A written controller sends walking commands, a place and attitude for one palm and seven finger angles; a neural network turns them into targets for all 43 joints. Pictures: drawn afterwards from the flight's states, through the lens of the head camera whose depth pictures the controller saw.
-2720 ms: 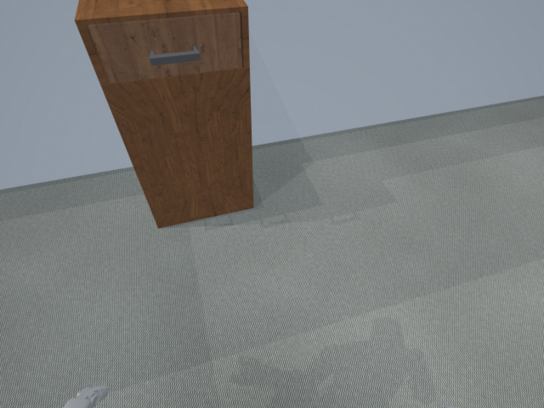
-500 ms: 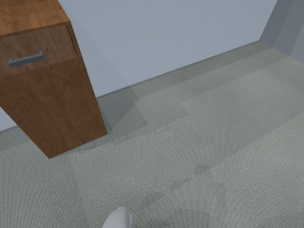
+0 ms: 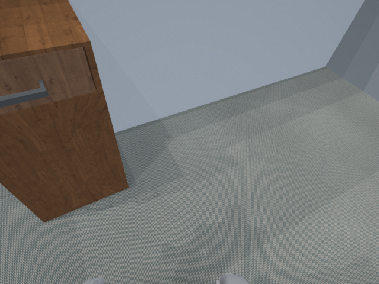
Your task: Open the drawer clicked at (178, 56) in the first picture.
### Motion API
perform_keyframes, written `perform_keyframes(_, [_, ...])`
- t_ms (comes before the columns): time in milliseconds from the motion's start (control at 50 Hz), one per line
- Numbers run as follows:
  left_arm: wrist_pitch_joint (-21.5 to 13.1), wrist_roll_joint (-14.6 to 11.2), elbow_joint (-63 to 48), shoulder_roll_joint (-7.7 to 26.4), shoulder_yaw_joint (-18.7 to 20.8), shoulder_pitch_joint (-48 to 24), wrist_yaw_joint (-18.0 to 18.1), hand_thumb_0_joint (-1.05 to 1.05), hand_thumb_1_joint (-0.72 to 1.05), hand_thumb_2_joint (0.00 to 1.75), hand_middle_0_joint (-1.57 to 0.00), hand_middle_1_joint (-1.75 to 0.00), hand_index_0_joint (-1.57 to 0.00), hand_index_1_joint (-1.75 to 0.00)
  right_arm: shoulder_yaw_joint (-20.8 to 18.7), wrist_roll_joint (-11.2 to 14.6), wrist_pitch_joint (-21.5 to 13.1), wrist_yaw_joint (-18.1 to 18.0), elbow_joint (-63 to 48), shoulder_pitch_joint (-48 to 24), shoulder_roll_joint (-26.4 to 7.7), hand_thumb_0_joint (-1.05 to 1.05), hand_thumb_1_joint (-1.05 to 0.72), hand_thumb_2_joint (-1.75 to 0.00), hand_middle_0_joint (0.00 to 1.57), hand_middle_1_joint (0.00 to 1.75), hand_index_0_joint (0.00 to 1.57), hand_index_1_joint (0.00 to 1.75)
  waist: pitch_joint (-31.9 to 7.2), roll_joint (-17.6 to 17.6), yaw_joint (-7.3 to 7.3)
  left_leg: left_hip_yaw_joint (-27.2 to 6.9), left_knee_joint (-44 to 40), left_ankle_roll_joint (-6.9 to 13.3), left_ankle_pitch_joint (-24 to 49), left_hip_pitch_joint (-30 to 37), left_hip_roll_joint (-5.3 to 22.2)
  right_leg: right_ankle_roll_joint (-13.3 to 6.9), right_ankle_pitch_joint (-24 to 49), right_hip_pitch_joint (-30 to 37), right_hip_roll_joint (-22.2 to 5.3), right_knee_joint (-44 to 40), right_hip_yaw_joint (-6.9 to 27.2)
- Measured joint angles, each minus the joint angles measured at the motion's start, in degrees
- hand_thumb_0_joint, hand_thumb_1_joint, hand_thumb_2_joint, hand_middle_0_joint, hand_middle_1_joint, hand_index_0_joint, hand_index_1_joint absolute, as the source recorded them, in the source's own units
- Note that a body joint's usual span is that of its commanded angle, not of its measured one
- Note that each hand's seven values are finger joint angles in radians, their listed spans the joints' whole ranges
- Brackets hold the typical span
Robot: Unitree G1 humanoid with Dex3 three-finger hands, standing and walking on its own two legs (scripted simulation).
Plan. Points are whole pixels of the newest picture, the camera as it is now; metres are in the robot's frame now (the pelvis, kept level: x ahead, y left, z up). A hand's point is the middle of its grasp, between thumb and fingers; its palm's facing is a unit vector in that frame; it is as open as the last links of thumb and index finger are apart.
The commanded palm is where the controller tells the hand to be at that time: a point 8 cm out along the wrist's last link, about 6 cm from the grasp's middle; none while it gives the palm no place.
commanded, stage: turn to face it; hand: left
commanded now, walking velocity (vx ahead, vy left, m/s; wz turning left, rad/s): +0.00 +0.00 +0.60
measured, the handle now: (19, 93) +0.58 +0.52 +0.02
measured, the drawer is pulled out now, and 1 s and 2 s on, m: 0.00 0.00 0.00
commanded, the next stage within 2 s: take the last steps up to it in 0.70 s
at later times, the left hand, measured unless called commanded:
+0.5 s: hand out of the picture +0.07 +0.16 -0.15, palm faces +0.32 -0.90 -0.29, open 7.4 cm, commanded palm none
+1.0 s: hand out of the picture -0.07 +0.19 -0.18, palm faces +0.51 -0.83 -0.20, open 7.4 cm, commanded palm none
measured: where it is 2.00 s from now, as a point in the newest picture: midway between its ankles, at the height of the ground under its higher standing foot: outside the picture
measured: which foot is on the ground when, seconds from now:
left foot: down 0.00-0.32, up 0.34-0.76, down 0.78-1.00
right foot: up 0.00-0.28, down 0.30-0.78, up 0.80-1.00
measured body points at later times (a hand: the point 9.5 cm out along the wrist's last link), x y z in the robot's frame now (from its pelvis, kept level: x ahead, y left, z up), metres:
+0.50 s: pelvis +0.04 -0.06 +0.00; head +0.08 -0.08 +0.45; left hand +0.06 +0.21 -0.12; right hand +0.16 -0.30 -0.16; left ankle -0.02 +0.07 -0.65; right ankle +0.03 -0.15 -0.74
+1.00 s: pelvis +0.02 +0.01 +0.00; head +0.02 +0.04 +0.45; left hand -0.10 +0.23 -0.16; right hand +0.22 -0.15 -0.13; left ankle -0.02 +0.07 -0.74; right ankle +0.07 -0.15 -0.66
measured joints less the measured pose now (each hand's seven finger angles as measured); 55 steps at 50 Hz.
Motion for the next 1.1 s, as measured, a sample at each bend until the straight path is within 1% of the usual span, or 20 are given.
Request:
perform_keyframes(80, [1.2,-0.2,-0.7,-0.3,0.0,-1.8,0.0,0.0,0.91,0.9,-0.2,-0.3,-0.19,-0.3,-0.2,-0.3,0.9,0.3,-0.4,1.7,0.5,0.0,-0.93,-0.9,0.2,0.3,0.2,0.3,-0.4,0.7,-1.55,-2.2,0.0,-0.1,-0.6,0.2,-1.0,0.8,-1.1,1.4,0.4,-4.0,0.3])
perform_keyframes(180, [2.0,-0.7,-1.6,-0.6,-0.2,-3.4,0.1,0.0,0.91,0.9,-0.2,-0.3,-0.19,-0.3,-0.4,-0.5,1.4,0.3,-1.6,2.1,0.9,0.0,-0.92,-0.9,0.2,0.3,0.2,0.3,0.1,2.0,-2.99,-5.1,1.4,-0.8,-1.5,-0.8,-1.9,0.6,-5.1,5.2,2.1,-11.0,0.6])
perform_keyframes(240, [1.8,-1.1,-2.5,-1.0,-0.6,-4.0,0.2,0.0,0.91,0.9,-0.2,-0.3,-0.2,-0.3,-0.7,-0.5,1.8,0.4,-2.3,1.7,0.6,0.0,-0.91,-0.9,0.2,0.3,0.2,0.3,0.5,3.2,-3.29,-7.2,2.9,-1.5,-2.1,-2.0,-2.4,0.0,-5.9,8.6,3.4,-16.9,0.7])
perform_keyframes(300, [0.9,-1.4,-3.6,-1.2,-1.0,-3.7,0.3,0.0,0.91,0.9,-0.2,-0.3,-0.2,-0.3,-1.1,-0.1,2.2,0.6,-2.9,1.3,-0.2,0.0,-0.91,-0.9,0.2,0.3,0.2,0.3,0.3,3.9,-2.8,-9.2,5.4,-2.7,-3.2,-3.7,-3.3,-0.8,-0.3,14.0,4.0,-27.5,0.4])
perform_keyframes(320, [0.5,-1.3,-3.7,-1.5,-1.1,-3.6,0.5,0.0,0.91,0.9,-0.2,-0.3,-0.2,-0.3,-1.4,0.2,2.4,0.7,-3.0,0.7,-0.9,0.0,-0.91,-0.9,0.2,0.3,0.2,0.3,0.5,5.1,-2.44,-10.0,7.4,-3.3,-3.9,-4.6,-2.9,-2.4,0.1,15.0,4.7,-29.1,-0.5])
perform_keyframes(340, [0.1,-1.1,-3.8,-1.7,-1.3,-3.2,0.6,0.0,0.91,0.9,-0.2,-0.3,-0.2,-0.3,-1.7,0.3,2.7,0.7,-3.2,0.1,-1.4,0.0,-0.91,-0.9,0.2,0.3,0.2,0.3,0.8,5.8,-2.31,-9.9,11.4,-4.6,-8.1,-5.9,-2.7,-3.9,-0.3,15.3,4.9,-29.0,-1.4])
perform_keyframes(380, [-0.3,-0.9,-4.1,-1.6,-1.7,-2.2,0.6,0.0,0.91,0.9,-0.2,-0.3,-0.2,-0.3,-2.3,0.1,3.2,0.8,-3.8,-1.0,-2.3,0.0,-0.91,-0.9,0.2,0.3,0.2,0.3,1.0,5.9,-2.23,-8.0,23.4,-6.6,-14.7,-9.7,-2.4,-5.6,-1.1,16.4,4.0,-28.9,-3.3])
perform_keyframes(440, [-0.4,-0.8,-4.0,-1.2,-1.7,-0.2,1.0,0.0,0.91,0.9,-0.21,-0.3,-0.2,-0.3,-2.8,-0.2,4.1,1.2,-4.6,-2.9,-3.8,0.0,-0.91,-0.9,0.2,0.3,0.2,0.3,1.1,5.2,-1.61,-5.8,37.1,-8.5,-14.5,-13.5,-0.1,-6.0,-1.1,18.7,2.5,-30.3,-5.5])
perform_keyframes(520, [-0.6,-0.5,-3.4,-0.7,-1.6,2.5,0.9,0.0,0.91,0.9,-0.21,-0.3,-0.2,-0.3,-3.1,-0.3,5.0,1.5,-5.7,-5.7,-5.6,0.0,-0.91,-0.9,0.2,0.3,0.2,0.3,1.5,4.2,-0.61,-5.4,41.2,-9.9,-12.6,-14.7,3.3,-5.8,-1.5,20.5,0.8,-30.9,-8.2])
perform_keyframes(600, [-0.5,-0.1,-2.5,0.0,-1.7,5.4,0.6,0.0,0.91,0.9,-0.21,-0.3,-0.2,-0.3,-2.8,-0.3,5.6,1.6,-6.6,-8.9,-6.7,0.0,-0.92,-0.9,0.19,0.3,0.2,0.3,2.4,3.4,0.92,-5.1,36.7,-10.2,-12.6,-13.4,5.2,-5.3,-2.2,21.1,-0.8,-30.2,-10.3])
perform_keyframes(680, [0.0,0.3,-1.3,0.9,-1.6,8.4,0.3,0.0,0.91,0.9,-0.21,-0.3,-0.2,-0.3,-2.0,-0.1,5.5,1.7,-7.5,-12.2,-6.6,0.0,-0.92,-0.9,0.19,0.3,0.19,0.3,3.3,2.6,2.73,-3.5,27.7,-9.6,-12.9,-9.9,5.7,-4.3,-3.1,20.7,-1.9,-28.5,-11.8])
perform_keyframes(720, [0.4,0.4,-0.4,1.7,-1.4,9.6,0.2,0.0,0.91,0.9,-0.21,-0.3,-0.2,-0.3,-1.4,0.1,5.1,1.8,-8.1,-13.5,-6.0,0.0,-0.92,-0.9,0.19,0.3,0.19,0.3,3.6,1.9,3.56,-2.2,22.3,-8.9,-12.8,-7.4,5.3,-3.6,-3.8,20.2,-2.5,-27.2,-12.5])
perform_keyframes(760, [0.7,0.3,0.4,2.6,-1.1,10.7,0.1,0.0,0.91,0.9,-0.21,-0.3,-0.2,-0.3,-0.7,0.1,4.3,1.9,-8.8,-14.1,-5.3,0.0,-0.92,-0.9,0.19,0.3,0.19,0.3,3.6,1.2,4.03,-0.8,14.0,-8.2,-8.7,-3.6,4.7,-2.7,-5.1,19.3,-3.2,-24.8,-13.2])
perform_keyframes(780, [0.9,0.0,0.8,3.1,-0.9,11.2,0.1,0.0,0.91,0.9,-0.21,-0.3,-0.2,-0.3,-0.3,0.0,3.7,1.9,-9.1,-14.3,-4.8,0.0,-0.92,-0.9,0.19,0.3,0.19,0.3,3.5,0.6,4.14,-0.2,10.6,-6.3,-6.4,-2.0,4.3,-2.2,-6.0,18.2,-3.9,-22.1,-13.2])
perform_keyframes(800, [1.4,-0.3,1.4,3.9,-0.7,11.0,0.0,0.01,0.91,0.9,-0.21,-0.3,-0.2,-0.3,-0.1,0.0,3.0,1.9,-9.2,-14.5,-4.0,0.0,-0.92,-0.9,0.19,0.3,0.2,0.3,4.0,-0.6,4.42,0.1,10.9,-4.9,-6.9,-2.1,3.6,-1.5,-8.8,16.3,-4.3,-17.4,-11.4])
perform_keyframes(840, [2.6,-0.5,2.1,4.6,-0.5,10.6,0.4,0.01,0.91,0.9,-0.2,-0.3,-0.2,-0.3,0.9,0.1,2.4,1.8,-9.2,-14.3,-2.8,0.0,-0.91,-0.9,0.2,0.3,0.2,0.3,4.2,-1.5,5.1,0.1,11.3,-3.6,-8.2,-1.6,3.2,-0.9,-14.4,12.5,-2.8,-7.8,-6.7])
perform_keyframes(880, [3.1,-0.4,2.8,4.7,-0.4,10.1,0.3,0.01,0.91,0.9,-0.2,-0.3,-0.2,-0.3,1.5,0.0,2.1,1.3,-8.8,-13.5,-1.7,0.0,-0.91,-0.9,0.2,0.3,0.2,0.3,3.6,-1.2,5.01,-0.3,9.3,-3.3,-7.7,-0.2,3.3,-0.5,-14.4,9.8,-1.5,-1.5,-4.4])
perform_keyframes(940, [2.4,-0.1,3.2,4.2,-0.6,9.2,-0.7,0.01,0.91,0.9,-0.2,-0.3,-0.19,-0.3,2.1,-0.1,1.4,0.8,-7.6,-11.3,-0.4,0.0,-0.91,-0.9,0.2,0.3,0.2,0.3,2.3,-0.3,4.3,-1.1,4.8,-3.1,-5.4,2.3,3.2,-0.4,-9.7,7.2,-1.0,2.5,-2.7])
perform_keyframes(1020, [1.4,0.2,3.4,3.2,-1.0,8.3,-1.4,0.01,0.91,0.9,-0.2,-0.3,-0.19,-0.3,1.5,0.4,0.0,0.2,-5.9,-7.0,0.9,-0.01,-0.92,-0.9,0.2,0.3,0.2,0.3,0.1,0.2,3.09,-1.5,-0.7,-2.6,-3.0,5.6,2.4,-0.3,-4.2,5.6,-1.3,1.9,-1.3])
perform_keyframes(1100, [1.2,0.3,3.6,2.1,-1.2,6.9,-1.7,0.01,0.91,0.9,-0.2,-0.3,-0.19,-0.3,0.8,0.1,-0.7,0.0,-3.8,-2.5,0.2,-0.01,-0.94,-0.9,0.2,0.3,0.21,0.3,-1.5,0.2,1.56,-1.6,-4.1,-2.5,-1.9,7.9,1.5,-0.2,-1.9,5.2,-1.5,-1.9,-1.1])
